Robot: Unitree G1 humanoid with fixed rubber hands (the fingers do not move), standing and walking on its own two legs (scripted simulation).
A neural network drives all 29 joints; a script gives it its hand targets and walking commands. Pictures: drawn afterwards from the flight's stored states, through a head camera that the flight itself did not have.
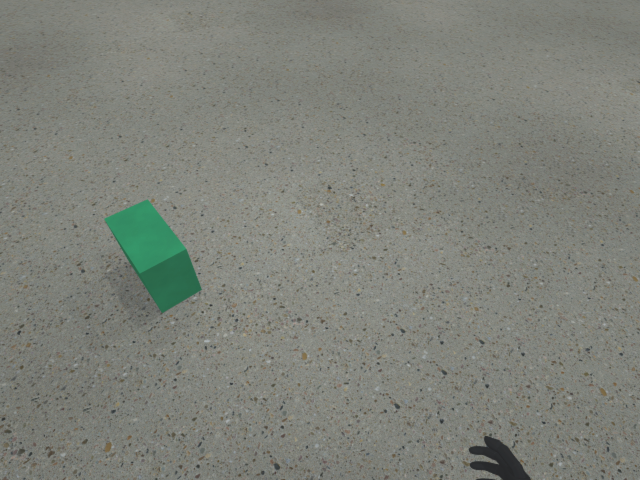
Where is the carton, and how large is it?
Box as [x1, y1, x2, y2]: [104, 199, 201, 312]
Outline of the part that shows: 147,199 104,219 128,260 162,312 201,289 186,249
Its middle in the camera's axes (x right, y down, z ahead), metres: -0.60 +0.06 +1.39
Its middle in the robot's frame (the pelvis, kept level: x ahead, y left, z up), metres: +0.89 +0.67 -0.64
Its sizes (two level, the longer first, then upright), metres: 0.299 0.157 0.242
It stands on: the floor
